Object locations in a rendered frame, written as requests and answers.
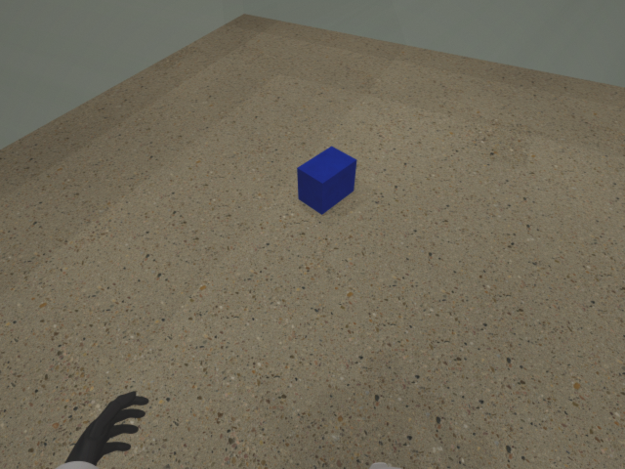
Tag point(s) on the robot left hand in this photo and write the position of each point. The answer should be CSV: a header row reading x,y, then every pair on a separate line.
x,y
92,445

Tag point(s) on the carton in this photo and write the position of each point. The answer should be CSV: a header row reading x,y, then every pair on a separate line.
x,y
326,179

